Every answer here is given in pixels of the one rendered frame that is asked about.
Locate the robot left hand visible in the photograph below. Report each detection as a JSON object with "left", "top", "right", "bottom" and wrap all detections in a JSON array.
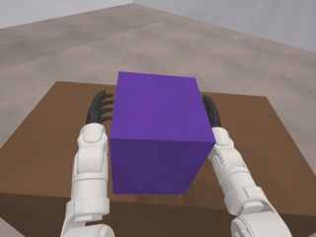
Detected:
[{"left": 86, "top": 90, "right": 114, "bottom": 124}]

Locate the right robot upper arm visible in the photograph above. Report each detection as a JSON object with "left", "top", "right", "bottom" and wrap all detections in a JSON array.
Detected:
[{"left": 231, "top": 211, "right": 291, "bottom": 237}]

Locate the pedestal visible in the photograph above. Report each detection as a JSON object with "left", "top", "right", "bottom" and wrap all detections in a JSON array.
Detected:
[{"left": 0, "top": 81, "right": 316, "bottom": 237}]

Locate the right robot forearm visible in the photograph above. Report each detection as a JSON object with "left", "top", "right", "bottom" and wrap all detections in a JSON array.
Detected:
[{"left": 207, "top": 126, "right": 292, "bottom": 237}]

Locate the robot right hand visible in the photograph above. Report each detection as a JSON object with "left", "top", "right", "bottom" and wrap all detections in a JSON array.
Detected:
[{"left": 202, "top": 95, "right": 222, "bottom": 128}]

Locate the left robot upper arm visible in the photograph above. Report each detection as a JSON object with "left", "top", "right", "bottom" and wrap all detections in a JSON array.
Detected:
[{"left": 63, "top": 223, "right": 115, "bottom": 237}]

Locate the left robot forearm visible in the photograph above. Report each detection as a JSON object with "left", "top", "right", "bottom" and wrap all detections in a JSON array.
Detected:
[{"left": 60, "top": 122, "right": 110, "bottom": 237}]

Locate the carton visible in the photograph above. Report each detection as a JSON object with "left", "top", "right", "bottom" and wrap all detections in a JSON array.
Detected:
[{"left": 110, "top": 71, "right": 216, "bottom": 195}]

